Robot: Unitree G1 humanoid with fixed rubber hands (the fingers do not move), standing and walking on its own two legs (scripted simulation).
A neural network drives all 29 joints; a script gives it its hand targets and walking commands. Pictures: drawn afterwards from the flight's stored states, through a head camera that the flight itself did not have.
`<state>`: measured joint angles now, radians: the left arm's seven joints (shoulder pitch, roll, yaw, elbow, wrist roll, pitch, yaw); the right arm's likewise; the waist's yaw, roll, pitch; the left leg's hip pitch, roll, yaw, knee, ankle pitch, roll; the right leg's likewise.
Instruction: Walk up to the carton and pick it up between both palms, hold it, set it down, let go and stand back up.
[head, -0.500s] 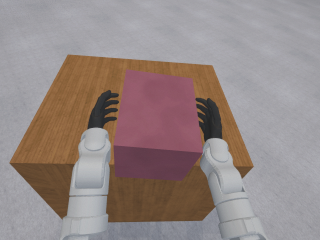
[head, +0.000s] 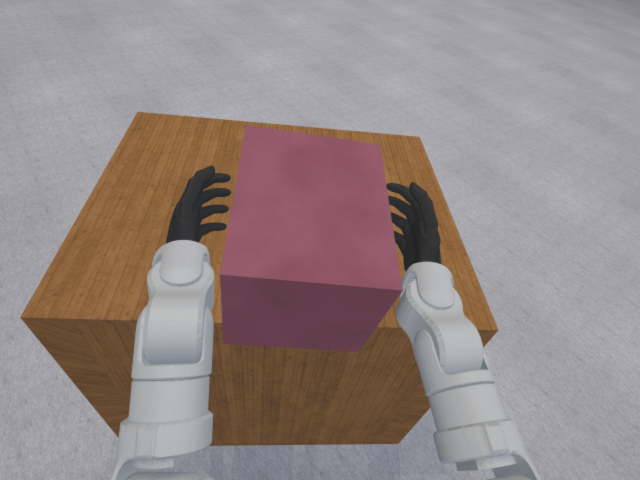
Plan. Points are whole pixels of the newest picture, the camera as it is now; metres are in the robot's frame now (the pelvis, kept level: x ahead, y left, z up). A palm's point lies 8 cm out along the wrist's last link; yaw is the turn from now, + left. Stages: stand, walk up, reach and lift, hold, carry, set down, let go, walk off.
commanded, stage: hold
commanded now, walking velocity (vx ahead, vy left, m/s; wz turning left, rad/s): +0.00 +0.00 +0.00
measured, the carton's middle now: (303, 241) +0.39 +0.00 +0.12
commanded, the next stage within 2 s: none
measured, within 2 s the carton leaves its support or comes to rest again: neither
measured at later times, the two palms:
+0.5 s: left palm (175, 235) +0.35 +0.14 +0.16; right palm (411, 241) +0.35 -0.12 +0.16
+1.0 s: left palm (172, 234) +0.35 +0.14 +0.17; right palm (411, 238) +0.35 -0.12 +0.17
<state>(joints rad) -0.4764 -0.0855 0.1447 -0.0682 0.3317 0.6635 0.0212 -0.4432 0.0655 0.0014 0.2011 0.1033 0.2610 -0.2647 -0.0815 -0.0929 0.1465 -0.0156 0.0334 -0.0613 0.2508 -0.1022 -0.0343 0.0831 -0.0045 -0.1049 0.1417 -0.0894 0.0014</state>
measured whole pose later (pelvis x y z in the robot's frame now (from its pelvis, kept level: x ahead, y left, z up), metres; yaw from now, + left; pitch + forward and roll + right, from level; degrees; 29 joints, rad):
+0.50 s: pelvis -0.01 -0.01 +0.00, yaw +1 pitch -8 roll -1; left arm -0.53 -0.07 0.18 -0.03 0.35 0.70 0.00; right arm -0.52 0.09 -0.04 0.26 0.07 0.30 -0.25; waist -0.07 -0.10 0.13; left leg -0.03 0.04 -0.08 0.26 -0.09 -0.04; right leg 0.07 0.00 -0.12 0.16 -0.09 -0.01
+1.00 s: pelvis +0.01 +0.00 +0.00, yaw +1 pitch -9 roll -1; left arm -0.47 -0.09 0.16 -0.18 0.36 0.77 0.00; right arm -0.47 0.06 0.03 0.15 0.15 0.33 -0.28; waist -0.07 -0.10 0.16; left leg 0.02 0.04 -0.07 0.25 -0.11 -0.04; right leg 0.12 0.00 -0.11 0.14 -0.10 0.00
